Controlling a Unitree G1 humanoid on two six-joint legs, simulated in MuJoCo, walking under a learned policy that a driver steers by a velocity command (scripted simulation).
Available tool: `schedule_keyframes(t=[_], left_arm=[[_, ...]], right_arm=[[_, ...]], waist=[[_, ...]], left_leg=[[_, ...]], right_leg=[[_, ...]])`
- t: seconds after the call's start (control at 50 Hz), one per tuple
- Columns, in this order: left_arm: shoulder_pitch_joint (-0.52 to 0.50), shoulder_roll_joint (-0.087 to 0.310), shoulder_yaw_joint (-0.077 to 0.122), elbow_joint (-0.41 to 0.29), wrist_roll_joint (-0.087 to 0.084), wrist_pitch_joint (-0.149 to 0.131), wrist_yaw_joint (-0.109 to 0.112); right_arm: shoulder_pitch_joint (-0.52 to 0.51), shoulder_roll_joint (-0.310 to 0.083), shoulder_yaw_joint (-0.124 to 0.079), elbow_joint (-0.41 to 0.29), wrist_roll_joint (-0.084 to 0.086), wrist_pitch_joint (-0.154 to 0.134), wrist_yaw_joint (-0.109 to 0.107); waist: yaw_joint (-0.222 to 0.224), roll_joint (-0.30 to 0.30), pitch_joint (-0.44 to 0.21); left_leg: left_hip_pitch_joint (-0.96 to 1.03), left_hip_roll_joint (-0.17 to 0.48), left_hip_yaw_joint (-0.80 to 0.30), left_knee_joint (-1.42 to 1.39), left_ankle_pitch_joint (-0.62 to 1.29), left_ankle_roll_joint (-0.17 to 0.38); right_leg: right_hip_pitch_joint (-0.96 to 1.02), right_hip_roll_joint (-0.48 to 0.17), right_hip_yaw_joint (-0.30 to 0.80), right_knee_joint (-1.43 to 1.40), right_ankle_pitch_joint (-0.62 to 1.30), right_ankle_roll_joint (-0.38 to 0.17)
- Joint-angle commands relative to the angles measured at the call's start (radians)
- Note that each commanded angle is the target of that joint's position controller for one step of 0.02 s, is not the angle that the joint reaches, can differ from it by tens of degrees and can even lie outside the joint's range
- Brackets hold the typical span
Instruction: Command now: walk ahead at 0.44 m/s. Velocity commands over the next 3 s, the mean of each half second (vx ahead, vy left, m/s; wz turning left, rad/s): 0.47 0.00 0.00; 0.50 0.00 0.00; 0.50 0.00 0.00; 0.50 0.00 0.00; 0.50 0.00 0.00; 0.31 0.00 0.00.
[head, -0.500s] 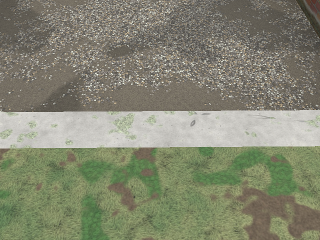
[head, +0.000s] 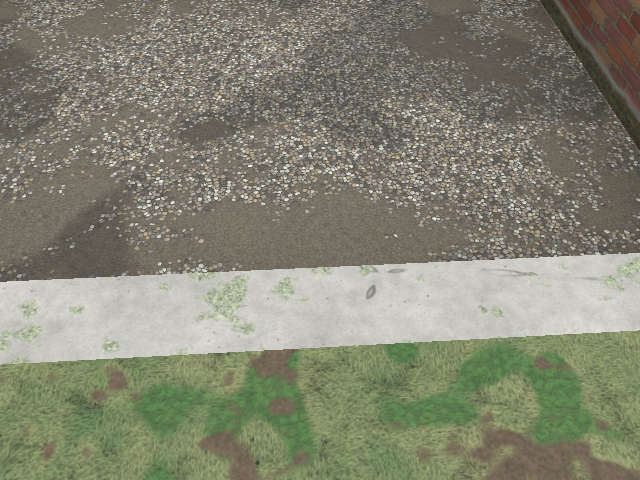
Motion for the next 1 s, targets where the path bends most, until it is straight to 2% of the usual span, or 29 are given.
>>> schedule_keyframes(t=[0.02, 0.12, 0.18, 0.22, 0.24, 0.26, 0.28, 0.3, 0.32, 0.34, 0.36, 0.38, 0.42, 0.46, 0.52, 0.62, 0.72, 0.74, 0.76, 0.8, 0.82, 0.84, 0.86, 0.88, 0.9, 0.92, 0.94, 0.96, 1.0], left_arm=[[-0.113, 0.021, -0.001, -0.077, 0.006, -0.002, -0.004], [-0.251, 0.019, -0.014, -0.122, -0.001, -0.008, -0.027], [-0.282, 0.039, -0.014, -0.148, -0.005, -0.016, -0.044], [-0.216, 0.079, 0.003, -0.142, -0.004, -0.021, -0.048], [-0.107, 0.11, 0.022, -0.113, -0.003, -0.021, -0.046], [0.078, 0.152, 0.047, -0.054, -0.004, -0.017, -0.04], [0.258, 0.233, 0.068, -0.017, 0.008, -0.013, -0.028], [0.299, 0.265, 0.065, 0.003, 0.019, -0.014, -0.04], [0.245, 0.171, 0.037, -0.005, 0.012, -0.022, -0.044], [0.147, 0.131, 0.024, -0.024, 0.01, -0.03, -0.042], [0.057, 0.104, 0.012, -0.045, 0.017, -0.037, -0.043], [0.009, 0.076, 0.005, -0.05, 0.028, -0.042, -0.046], [0.005, 0.044, -0.006, -0.036, 0.038, -0.045, -0.049], [0.046, 0.067, -0.004, -0.018, 0.033, -0.046, -0.037], [0.111, 0.106, 0.002, -0.003, 0.032, -0.042, -0.013], [0.209, 0.088, -0.005, 0.025, 0.027, -0.023, 0.002], [0.297, 0.102, 0.001, 0.066, 0.015, -0.003, 0.0], [0.302, 0.105, 0.004, 0.071, 0.011, 0.005, 0.004], [0.302, 0.098, 0.003, 0.073, 0.021, 0.018, 0.013], [0.258, 0.122, 0.01, 0.062, 0.007, 0.033, 0.026], [0.248, 0.105, 0.002, 0.058, 0.0, 0.033, 0.028], [0.293, 0.061, -0.014, 0.04, 0.025, 0.023, 0.026], [0.417, -0.046, -0.038, 0.052, 0.013, -0.002, 0.013], [0.331, 0.052, -0.009, 0.042, -0.013, -0.016, 0.014], [0.214, 0.086, 0.005, 0.001, -0.031, -0.017, 0.022], [0.168, 0.071, 0.007, -0.002, -0.031, -0.012, 0.034], [0.185, 0.057, 0.016, 0.0, -0.016, 0.003, 0.039], [0.225, 0.038, 0.019, 0.009, -0.015, 0.02, 0.039], [0.259, 0.009, 0.022, 0.019, -0.011, 0.038, 0.041]], right_arm=[[-0.003, -0.183, -0.028, -0.05, -0.002, -0.005, -0.021], [0.069, -0.179, -0.035, -0.034, 0.012, 0.004, -0.025], [0.073, -0.19, -0.046, -0.03, 0.019, 0.014, -0.027], [0.046, -0.213, -0.055, -0.039, 0.019, 0.02, -0.027], [0.026, -0.217, -0.056, -0.045, 0.017, 0.027, -0.027], [0.019, -0.197, -0.048, -0.053, 0.012, 0.033, -0.027], [0.044, -0.156, -0.029, -0.078, -0.008, 0.034, -0.026], [0.163, -0.01, 0.007, -0.078, 0.008, 0.01, -0.014], [0.059, -0.119, -0.017, -0.085, 0.038, -0.016, -0.01], [-0.036, -0.17, -0.031, -0.12, 0.059, -0.032, -0.009], [-0.076, -0.176, -0.034, -0.127, 0.052, -0.036, -0.019], [-0.088, -0.171, -0.043, -0.126, 0.035, -0.031, -0.026], [-0.044, -0.132, -0.045, -0.117, 0.029, -0.004, -0.027], [-0.069, -0.121, -0.047, -0.129, 0.026, 0.013, -0.03], [-0.196, -0.136, -0.053, -0.176, 0.012, 0.019, -0.031], [-0.323, -0.096, -0.041, -0.207, 0.007, 0.01, -0.011], [-0.452, -0.094, -0.026, -0.26, 0.018, 0.009, 0.016], [-0.461, -0.1, -0.028, -0.27, 0.024, 0.001, 0.022], [-0.439, -0.105, -0.031, -0.272, 0.017, 0.001, 0.019], [-0.237, -0.154, -0.057, -0.212, 0.01, -0.004, 0.011], [-0.062, -0.212, -0.084, -0.155, 0.0, -0.005, 0.007], [0.072, -0.292, -0.101, -0.137, -0.007, 0.002, -0.003], [0.099, -0.287, -0.09, -0.123, 0.012, 0.011, 0.011], [0.06, -0.209, -0.073, -0.128, 0.024, 0.016, 0.015], [-0.034, -0.163, -0.06, -0.149, 0.016, 0.018, 0.012], [-0.1, -0.122, -0.048, -0.165, 0.003, 0.021, 0.014], [-0.122, -0.097, -0.038, -0.165, -0.007, 0.027, 0.016], [-0.133, -0.072, -0.029, -0.16, -0.019, 0.025, 0.015], [-0.092, -0.078, -0.031, -0.14, -0.019, 0.02, 0.007]], waist=[[0.005, 0.079, 0.106], [-0.027, 0.085, 0.139], [-0.01, 0.095, 0.139], [0.043, 0.121, 0.081], [0.106, 0.133, 0.009], [0.187, 0.125, -0.099], [0.224, -0.019, -0.247], [0.137, -0.282, -0.389], [0.165, -0.167, -0.295], [0.142, -0.129, -0.154], [0.106, -0.033, -0.092], [0.074, -0.015, -0.049], [0.029, -0.047, -0.041], [0.022, -0.042, -0.003], [0.046, -0.014, 0.045], [0.086, -0.024, 0.06], [0.126, -0.027, 0.098], [0.121, -0.03, 0.098], [0.096, -0.037, 0.094], [-0.004, -0.071, -0.022], [-0.075, -0.039, -0.131], [-0.08, 0.124, -0.288], [-0.029, 0.305, -0.421], [-0.051, 0.187, -0.327], [-0.042, 0.156, -0.157], [-0.022, 0.07, -0.064], [0.013, 0.087, -0.007], [0.05, 0.116, -0.001], [0.066, 0.116, 0.014]], left_leg=[[-0.03, 0.263, -0.192, -0.166, 0.171, 0.138], [-0.003, 0.273, -0.124, -0.163, 0.195, 0.128], [0.082, 0.313, -0.114, -0.114, 0.264, 0.113], [0.114, 0.321, -0.097, -0.017, 0.503, 0.092], [0.104, 0.299, -0.069, 0.119, 0.683, 0.074], [0.019, 0.246, -0.033, 0.334, 0.724, 0.042], [-0.224, 0.176, 0.003, 0.68, 0.389, 0.006], [-0.547, -0.017, -0.086, 0.99, -0.326, -0.042], [-0.652, 0.027, -0.203, 1.109, -0.34, -0.017], [-0.716, 0.079, -0.172, 1.121, -0.249, 0.005], [-0.666, 0.137, -0.151, 1.073, -0.145, 0.01], [-0.613, 0.173, -0.143, 1.013, -0.083, 0.009], [-0.518, 0.207, -0.149, 0.944, -0.04, 0.009], [-0.542, 0.219, -0.135, 0.872, -0.018, -0.006], [-0.67, 0.225, -0.13, 0.71, 0.12, -0.042], [-0.638, 0.17, -0.077, 0.431, 0.367, -0.051], [-0.645, 0.132, -0.051, 0.334, 0.273, -0.031], [-0.658, 0.128, -0.05, 0.32, 0.224, -0.018], [-0.636, 0.112, -0.041, 0.292, 0.184, -0.002], [-0.361, 0.042, 0.016, 0.246, 0.193, 0.042], [-0.104, 0.078, -0.019, 0.258, 0.328, 0.081], [0.195, 0.309, -0.293, 0.28, 0.433, 0.167], [0.415, 0.484, -0.708, 0.138, 0.251, 0.317], [0.319, 0.441, -0.69, 0.069, -0.011, 0.264], [0.169, 0.397, -0.556, 0.038, -0.124, 0.212], [0.029, 0.356, -0.472, -0.003, -0.159, 0.185], [-0.081, 0.304, -0.388, -0.02, -0.132, 0.17], [-0.161, 0.276, -0.337, -0.042, -0.109, 0.156], [-0.219, 0.26, -0.302, -0.073, -0.112, 0.169]], right_leg=[[-0.128, -0.01, 0.002, -0.178, 0.119, 0.029], [-0.081, 0.024, -0.028, -0.353, 0.214, 0.016], [-0.064, 0.032, -0.02, -0.412, 0.167, -0.02], [0.067, 0.071, -0.047, -0.43, 0.11, -0.051], [0.217, 0.108, -0.075, -0.432, 0.097, -0.073], [0.461, 0.126, -0.082, -0.426, 0.092, -0.101], [0.772, -0.081, 0.176, -0.418, 0.026, -0.165], [1.004, -0.282, 0.7, -0.622, -0.258, -0.316], [0.928, -0.248, 0.728, -0.712, -0.343, -0.265], [0.793, -0.225, 0.573, -0.721, -0.274, -0.222], [0.641, -0.193, 0.447, -0.741, -0.143, -0.202], [0.516, -0.158, 0.349, -0.762, -0.04, -0.191], [0.416, -0.113, 0.25, -0.808, 0.019, -0.185], [0.376, -0.106, 0.197, -0.848, 0.051, -0.199], [0.413, -0.112, 0.168, -0.882, 0.091, -0.206], [0.45, -0.051, 0.035, -0.83, 0.23, -0.162], [0.56, -0.111, 0.042, -0.757, 0.281, -0.173], [0.608, -0.135, 0.059, -0.731, 0.327, -0.174], [0.644, -0.143, 0.058, -0.676, 0.448, -0.165], [0.641, -0.108, 0.016, -0.48, 0.753, -0.135], [0.534, -0.05, -0.026, -0.272, 0.699, -0.094], [0.298, 0.043, -0.064, 0.076, 0.228, -0.044], [0.012, 0.207, 0.054, 0.351, -0.444, -0.006], [-0.089, 0.144, 0.138, 0.427, -0.431, -0.025], [-0.165, 0.096, 0.092, 0.423, -0.355, -0.04], [-0.157, 0.059, 0.071, 0.387, -0.273, -0.048], [-0.117, 0.028, 0.07, 0.324, -0.203, -0.045], [-0.044, 0.006, 0.074, 0.288, -0.157, -0.047], [-0.015, -0.008, 0.062, 0.228, -0.135, -0.041]])
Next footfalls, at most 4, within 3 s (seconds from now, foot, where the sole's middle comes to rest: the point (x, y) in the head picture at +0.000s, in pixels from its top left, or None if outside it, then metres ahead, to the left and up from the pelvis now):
0.26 right None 0.33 -0.16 -0.78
0.82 left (287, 431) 0.64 0.06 -0.78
1.36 right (370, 332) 0.89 -0.15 -0.78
1.84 left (297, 327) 0.91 0.03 -0.78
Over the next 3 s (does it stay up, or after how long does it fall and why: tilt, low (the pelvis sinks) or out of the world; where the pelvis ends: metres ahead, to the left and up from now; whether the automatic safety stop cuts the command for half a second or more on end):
stays up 0.89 -0.08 0.00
